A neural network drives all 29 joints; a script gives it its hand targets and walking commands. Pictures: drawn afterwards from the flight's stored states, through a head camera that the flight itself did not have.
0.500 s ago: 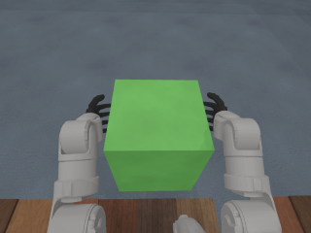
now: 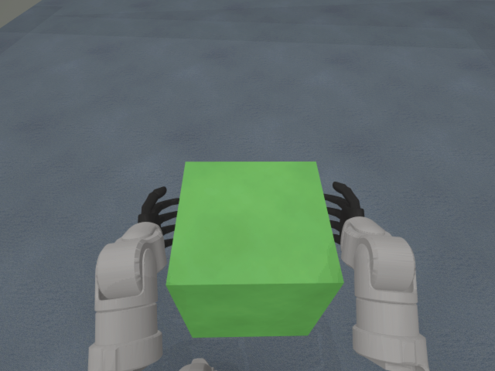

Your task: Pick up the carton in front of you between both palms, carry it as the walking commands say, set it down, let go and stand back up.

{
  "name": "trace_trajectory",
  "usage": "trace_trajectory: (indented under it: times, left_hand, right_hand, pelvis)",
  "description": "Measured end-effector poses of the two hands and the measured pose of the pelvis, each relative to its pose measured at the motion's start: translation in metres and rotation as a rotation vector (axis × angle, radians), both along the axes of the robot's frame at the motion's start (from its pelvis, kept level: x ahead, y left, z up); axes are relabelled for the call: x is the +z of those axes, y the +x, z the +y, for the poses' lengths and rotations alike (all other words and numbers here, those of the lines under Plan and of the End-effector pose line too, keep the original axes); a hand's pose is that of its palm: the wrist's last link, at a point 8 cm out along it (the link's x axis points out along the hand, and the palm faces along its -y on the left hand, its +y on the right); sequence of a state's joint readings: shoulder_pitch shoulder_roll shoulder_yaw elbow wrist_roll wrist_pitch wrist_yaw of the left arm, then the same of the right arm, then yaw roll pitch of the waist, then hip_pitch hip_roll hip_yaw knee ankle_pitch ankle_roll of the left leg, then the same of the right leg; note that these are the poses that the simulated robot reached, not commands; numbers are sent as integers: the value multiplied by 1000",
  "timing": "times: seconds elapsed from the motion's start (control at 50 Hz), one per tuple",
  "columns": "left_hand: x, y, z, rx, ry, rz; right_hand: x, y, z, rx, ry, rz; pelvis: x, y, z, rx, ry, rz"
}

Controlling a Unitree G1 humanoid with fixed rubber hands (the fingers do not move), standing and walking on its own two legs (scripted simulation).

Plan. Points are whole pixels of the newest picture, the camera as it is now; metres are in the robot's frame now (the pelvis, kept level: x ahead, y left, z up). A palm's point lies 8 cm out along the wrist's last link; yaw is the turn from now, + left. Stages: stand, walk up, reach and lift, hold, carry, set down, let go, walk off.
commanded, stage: carry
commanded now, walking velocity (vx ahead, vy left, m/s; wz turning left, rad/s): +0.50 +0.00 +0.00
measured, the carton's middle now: (250, 254) +0.32 +0.01 +0.00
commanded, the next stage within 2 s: none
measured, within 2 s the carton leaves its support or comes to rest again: neither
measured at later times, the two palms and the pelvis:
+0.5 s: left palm (173, 96) +0.66 +0.18 +0.08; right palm (307, 96) +0.65 -0.11 +0.09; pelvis +0.30 +0.05 -0.03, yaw -1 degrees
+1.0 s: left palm (189, 52) +0.90 +0.18 +0.06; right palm (295, 50) +0.92 -0.12 +0.06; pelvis +0.64 +0.02 -0.01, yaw +1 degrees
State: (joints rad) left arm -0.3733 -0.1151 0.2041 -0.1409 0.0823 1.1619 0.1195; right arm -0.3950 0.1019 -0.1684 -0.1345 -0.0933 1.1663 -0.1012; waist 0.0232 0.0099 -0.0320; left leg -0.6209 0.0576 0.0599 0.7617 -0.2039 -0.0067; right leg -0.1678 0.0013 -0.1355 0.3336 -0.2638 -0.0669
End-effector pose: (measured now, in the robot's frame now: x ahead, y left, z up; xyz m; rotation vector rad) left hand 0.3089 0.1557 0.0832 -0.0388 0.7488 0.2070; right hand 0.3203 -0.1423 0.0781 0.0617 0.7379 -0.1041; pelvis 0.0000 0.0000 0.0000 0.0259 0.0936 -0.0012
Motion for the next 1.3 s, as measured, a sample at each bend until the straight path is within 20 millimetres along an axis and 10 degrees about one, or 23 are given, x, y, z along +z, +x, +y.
trace_trajectory:
  times: [0.22, 0.48, 0.68, 0.84, 0.96, 1.12, 1.3]
  left_hand:
    - [-2, 183, 25, -112, 12, -118]
    - [-4, 343, 27, -155, 20, 4]
    - [-9, 471, 20, -84, -3, -26]
    - [-44, 523, 18, 38, -22, 62]
    - [-28, 568, 24, 37, 3, 22]
    - [-2, 677, 34, -29, 6, -84]
    - [-34, 805, 65, -75, -38, -24]
  right_hand:
    - [16, 166, 25, -18, -107, -119]
    - [9, 312, 27, -48, -105, 6]
    - [0, 451, 20, -35, -66, -26]
    - [-40, 529, 18, -6, 2, 67]
    - [-28, 577, 24, 25, -5, 24]
    - [-2, 668, 34, -27, -16, -83]
    - [-20, 783, 65, -69, -62, -22]
  pelvis:
    - [-47, 155, 32, -20, -38, -39]
    - [-26, 286, 52, -10, -55, -12]
    - [-39, 433, 32, 7, -43, -7]
    - [-30, 541, 14, 40, -23, -17]
    - [-15, 611, 15, 26, 6, -15]
    - [-21, 723, 39, 12, -4, -28]
    - [-41, 844, 78, -38, -16, -49]
